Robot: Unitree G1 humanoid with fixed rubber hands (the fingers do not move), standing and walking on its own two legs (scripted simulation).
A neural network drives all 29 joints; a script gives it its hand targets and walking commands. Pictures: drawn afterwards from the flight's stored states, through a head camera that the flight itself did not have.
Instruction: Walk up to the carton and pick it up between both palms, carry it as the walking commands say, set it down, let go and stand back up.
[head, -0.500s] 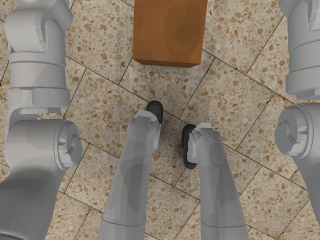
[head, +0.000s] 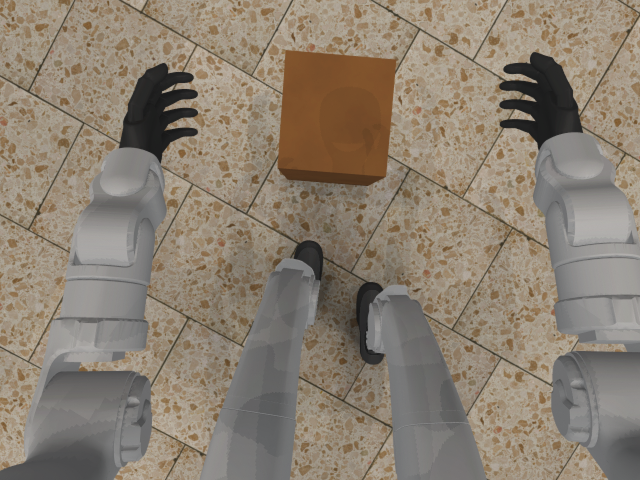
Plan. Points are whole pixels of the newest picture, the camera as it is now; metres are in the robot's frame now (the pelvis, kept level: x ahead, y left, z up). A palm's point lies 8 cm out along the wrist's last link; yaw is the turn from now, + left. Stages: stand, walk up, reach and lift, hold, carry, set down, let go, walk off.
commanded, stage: let go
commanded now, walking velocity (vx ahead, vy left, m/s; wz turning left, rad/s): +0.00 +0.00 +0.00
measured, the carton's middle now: (333, 129) +0.54 +0.04 -0.55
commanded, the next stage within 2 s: stand in 1.14 s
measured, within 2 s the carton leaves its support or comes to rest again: neither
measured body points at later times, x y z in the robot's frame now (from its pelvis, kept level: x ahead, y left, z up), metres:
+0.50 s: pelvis +0.05 +0.02 +0.07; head +0.16 +0.04 +0.50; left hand +0.26 +0.26 -0.02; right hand +0.33 -0.20 +0.00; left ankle +0.15 +0.07 -0.63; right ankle +0.06 -0.11 -0.64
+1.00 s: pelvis +0.07 +0.01 +0.09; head +0.11 +0.03 +0.53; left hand +0.24 +0.25 +0.01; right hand +0.27 -0.21 +0.02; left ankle +0.15 +0.07 -0.63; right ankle +0.06 -0.11 -0.64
